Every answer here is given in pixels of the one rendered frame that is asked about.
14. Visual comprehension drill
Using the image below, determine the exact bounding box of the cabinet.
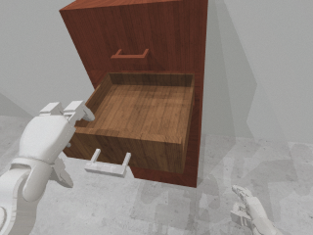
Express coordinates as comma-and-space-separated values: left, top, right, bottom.
59, 0, 208, 188

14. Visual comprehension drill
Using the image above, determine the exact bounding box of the robot right forearm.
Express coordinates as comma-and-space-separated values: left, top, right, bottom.
251, 217, 283, 235

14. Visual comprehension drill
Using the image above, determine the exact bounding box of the robot left forearm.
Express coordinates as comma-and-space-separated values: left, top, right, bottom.
0, 157, 53, 235

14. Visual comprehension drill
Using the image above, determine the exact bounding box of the handle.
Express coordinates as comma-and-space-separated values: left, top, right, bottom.
111, 55, 147, 64
84, 149, 131, 178

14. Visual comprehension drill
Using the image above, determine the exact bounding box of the right robot hand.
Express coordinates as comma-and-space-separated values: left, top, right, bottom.
230, 185, 269, 230

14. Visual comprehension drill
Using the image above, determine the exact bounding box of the drawer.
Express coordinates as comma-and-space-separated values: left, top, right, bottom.
63, 72, 195, 174

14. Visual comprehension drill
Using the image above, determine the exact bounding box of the left robot hand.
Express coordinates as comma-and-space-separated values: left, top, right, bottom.
19, 100, 95, 188

